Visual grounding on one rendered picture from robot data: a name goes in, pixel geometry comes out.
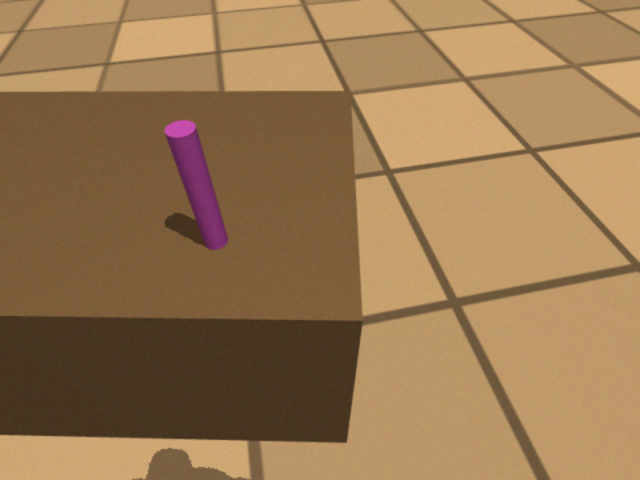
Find can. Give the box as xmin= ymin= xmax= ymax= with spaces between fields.
xmin=165 ymin=120 xmax=228 ymax=250

